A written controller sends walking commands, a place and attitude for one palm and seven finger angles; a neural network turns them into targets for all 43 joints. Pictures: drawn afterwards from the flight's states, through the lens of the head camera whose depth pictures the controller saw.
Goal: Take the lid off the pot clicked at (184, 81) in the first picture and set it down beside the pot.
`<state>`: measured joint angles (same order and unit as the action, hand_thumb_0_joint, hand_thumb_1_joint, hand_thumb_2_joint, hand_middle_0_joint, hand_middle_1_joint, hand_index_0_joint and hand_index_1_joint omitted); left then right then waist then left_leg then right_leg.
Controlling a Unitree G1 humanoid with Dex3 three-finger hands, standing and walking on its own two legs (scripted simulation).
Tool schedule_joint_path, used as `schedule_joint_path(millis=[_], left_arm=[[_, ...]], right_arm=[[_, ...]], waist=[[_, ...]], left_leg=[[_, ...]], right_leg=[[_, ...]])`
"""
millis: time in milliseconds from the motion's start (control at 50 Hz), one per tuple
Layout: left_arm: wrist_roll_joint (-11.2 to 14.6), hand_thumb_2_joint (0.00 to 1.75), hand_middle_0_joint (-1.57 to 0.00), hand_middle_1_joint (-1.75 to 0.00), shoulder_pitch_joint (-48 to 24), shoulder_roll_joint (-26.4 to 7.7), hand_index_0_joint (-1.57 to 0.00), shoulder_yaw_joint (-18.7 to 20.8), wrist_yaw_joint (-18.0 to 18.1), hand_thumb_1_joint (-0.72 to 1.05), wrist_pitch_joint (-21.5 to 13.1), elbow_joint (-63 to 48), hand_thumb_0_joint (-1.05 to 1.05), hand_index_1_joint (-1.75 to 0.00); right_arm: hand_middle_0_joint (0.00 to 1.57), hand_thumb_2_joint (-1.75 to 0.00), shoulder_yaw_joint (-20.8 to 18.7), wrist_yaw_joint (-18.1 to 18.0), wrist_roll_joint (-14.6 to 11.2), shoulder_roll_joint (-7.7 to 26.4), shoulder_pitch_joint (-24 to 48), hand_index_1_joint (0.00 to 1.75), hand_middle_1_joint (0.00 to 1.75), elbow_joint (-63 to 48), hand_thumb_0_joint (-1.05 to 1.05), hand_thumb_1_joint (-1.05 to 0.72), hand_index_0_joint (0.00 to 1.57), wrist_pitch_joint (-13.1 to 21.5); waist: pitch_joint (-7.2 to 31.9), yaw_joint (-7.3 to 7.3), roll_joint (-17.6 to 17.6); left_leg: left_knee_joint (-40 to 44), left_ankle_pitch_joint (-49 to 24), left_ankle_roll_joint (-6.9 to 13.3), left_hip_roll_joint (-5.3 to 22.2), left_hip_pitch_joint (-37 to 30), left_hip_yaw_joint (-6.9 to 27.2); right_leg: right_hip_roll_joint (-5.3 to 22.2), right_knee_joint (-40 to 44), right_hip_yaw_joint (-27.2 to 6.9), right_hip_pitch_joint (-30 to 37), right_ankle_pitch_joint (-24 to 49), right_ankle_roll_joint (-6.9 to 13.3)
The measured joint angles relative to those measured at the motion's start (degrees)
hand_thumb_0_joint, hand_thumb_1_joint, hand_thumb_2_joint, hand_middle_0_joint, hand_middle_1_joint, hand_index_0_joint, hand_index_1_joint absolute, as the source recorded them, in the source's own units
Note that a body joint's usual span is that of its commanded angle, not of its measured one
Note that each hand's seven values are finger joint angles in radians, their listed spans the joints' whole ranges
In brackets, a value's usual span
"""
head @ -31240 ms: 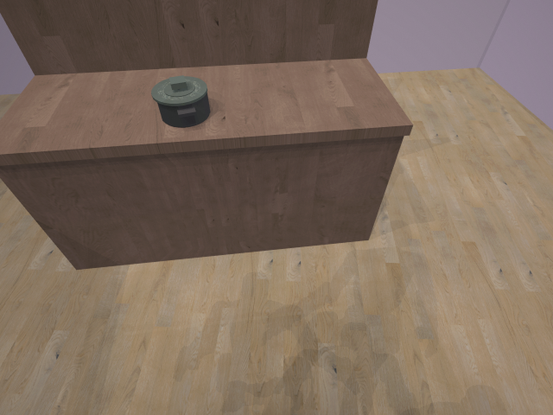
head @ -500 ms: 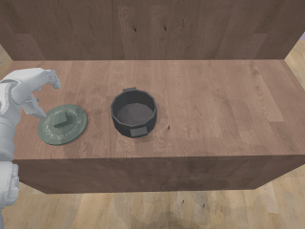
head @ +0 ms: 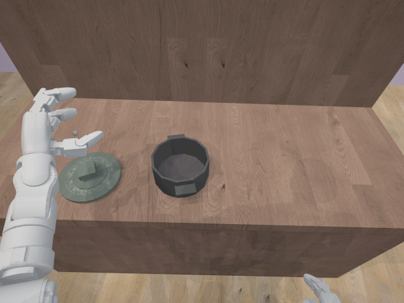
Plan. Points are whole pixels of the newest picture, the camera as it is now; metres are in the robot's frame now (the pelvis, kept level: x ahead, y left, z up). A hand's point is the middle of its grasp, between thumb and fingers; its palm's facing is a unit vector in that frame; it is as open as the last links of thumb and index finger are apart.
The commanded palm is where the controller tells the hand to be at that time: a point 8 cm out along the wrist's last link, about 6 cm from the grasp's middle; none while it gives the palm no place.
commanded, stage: draw the hand back to the body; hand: left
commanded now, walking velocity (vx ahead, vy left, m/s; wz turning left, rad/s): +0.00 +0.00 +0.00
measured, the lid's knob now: (87, 170) +0.46 +0.33 -0.09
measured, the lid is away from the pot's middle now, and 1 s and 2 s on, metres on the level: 0.26 0.26 0.26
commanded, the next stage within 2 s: step back with the hand held close in 1.44 s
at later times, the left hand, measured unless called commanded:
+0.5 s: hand (64, 169) +0.30 +0.24 +0.14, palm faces +0.44 -0.85 -0.29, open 8.3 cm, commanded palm +0.24 +0.27 +0.16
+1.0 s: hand (57, 217) +0.21 +0.21 +0.15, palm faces +0.42 -0.85 -0.32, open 7.4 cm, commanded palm +0.15 +0.25 +0.17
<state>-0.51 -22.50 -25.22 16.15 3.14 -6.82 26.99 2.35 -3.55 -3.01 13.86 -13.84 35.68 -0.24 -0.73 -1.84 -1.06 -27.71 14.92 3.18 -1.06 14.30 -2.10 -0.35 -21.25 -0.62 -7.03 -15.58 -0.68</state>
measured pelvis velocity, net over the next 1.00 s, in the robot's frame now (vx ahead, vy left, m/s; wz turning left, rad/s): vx -0.01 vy -0.04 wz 0.02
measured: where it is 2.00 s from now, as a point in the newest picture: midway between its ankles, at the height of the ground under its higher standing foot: outside the picture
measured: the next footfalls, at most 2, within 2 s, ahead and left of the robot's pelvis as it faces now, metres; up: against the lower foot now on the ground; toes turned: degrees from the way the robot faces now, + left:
none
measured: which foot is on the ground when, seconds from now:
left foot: down 0.00-1.00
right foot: down 0.00-1.00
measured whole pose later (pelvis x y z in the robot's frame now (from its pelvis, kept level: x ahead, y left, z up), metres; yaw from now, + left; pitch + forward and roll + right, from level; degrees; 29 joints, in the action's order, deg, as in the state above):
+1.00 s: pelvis -0.01 -0.04 +0.00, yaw +1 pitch -4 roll -1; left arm 5.7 17.2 -18.7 17.2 4.3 -5.8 -13.0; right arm 1.2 -3.6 -2.2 14.2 -9.4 37.1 4.2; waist -1.4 2.2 -4.2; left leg -24.5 12.9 0.1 0.8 7.4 0.0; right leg -2.5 -20.1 1.3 -0.7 -15.3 2.0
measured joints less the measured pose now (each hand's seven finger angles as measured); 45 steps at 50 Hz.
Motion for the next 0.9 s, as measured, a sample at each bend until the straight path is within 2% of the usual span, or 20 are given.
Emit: schedule_joint_path(millis=[80, 240, 400, 680, 900], left_arm=[[2.0, 0.66, -0.32, -0.78, 4.9, 0.5, -0.32, 0.6, 0.4, 0.17, 1.2, -3.3, 0.00, -0.78], [2.9, 0.71, -0.29, -0.67, 11.8, 1.8, -0.30, 1.4, 1.8, 0.33, 2.4, -12.8, 0.00, -0.67], [4.2, 0.77, -0.27, -0.56, 17.6, 2.9, -0.27, 1.6, 1.7, 0.51, 3.3, -17.1, 0.00, -0.56], [5.7, 0.87, -0.22, -0.36, 26.7, 4.9, -0.23, 1.9, 1.4, 0.81, 2.7, -26.3, 0.01, -0.36], [6.3, 0.89, -0.21, -0.31, 35.5, 6.1, -0.21, 1.5, 1.2, 0.89, 1.7, -35.4, 0.01, -0.31]], right_arm=[[0.20, -0.90, -0.7, 0.3, -0.1, 0.9, 0.0, 0.30, 0.30, 0.9, 0.01, -0.90, 0.20, 0.0], [0.20, -0.90, -1.4, 0.4, 0.1, 1.7, 0.4, 0.30, 0.30, 2.4, 0.01, -0.90, 0.20, 1.4], [0.20, -0.90, -1.1, 0.1, -0.1, 1.4, 2.9, 0.30, 0.30, 2.1, 0.01, -0.90, 0.20, 1.6], [0.20, -0.90, -0.9, -0.1, 0.1, 0.9, 4.5, 0.30, 0.30, 1.6, 0.01, -0.90, 0.20, 3.0], [0.20, -0.90, -1.0, -0.1, 0.5, 0.5, 4.5, 0.30, 0.30, 1.6, 0.01, -0.90, 0.20, 4.0]], waist=[[0.2, 0.52, -0.9], [0.0, 2.05, -1.1], [-0.4, 2.15, -1.6], [-0.9, 3.32, -2.7], [-0.9, 3.85, -3.1]], left_leg=[[0.0, 0.4, -0.2, 0.2, -0.6, 0.0], [1.1, 0.1, -1.2, 0.5, -2.5, 0.9], [1.6, -0.4, -2.2, 1.2, -3.9, 1.4], [2.6, -1.4, -3.2, 2.0, -5.7, 2.1], [3.1, -1.9, -3.3, 2.0, -6.6, 2.1]], right_leg=[[-0.2, -0.3, 0.0, 0.4, -0.6, -0.1], [-0.6, 0.1, 0.8, 2.2, -0.8, 0.8], [-1.4, 0.0, 1.3, 3.4, -0.9, 1.8], [-2.2, 0.4, 1.9, 5.1, -0.4, 2.8], [-2.3, 1.0, 1.9, 6.0, 0.1, 2.9]])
